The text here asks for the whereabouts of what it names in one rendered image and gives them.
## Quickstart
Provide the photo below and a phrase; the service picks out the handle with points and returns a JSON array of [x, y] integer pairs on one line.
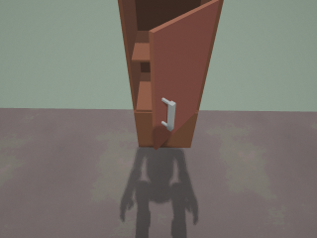
[[170, 114]]

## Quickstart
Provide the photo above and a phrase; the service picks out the cupboard door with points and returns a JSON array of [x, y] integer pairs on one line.
[[179, 50]]

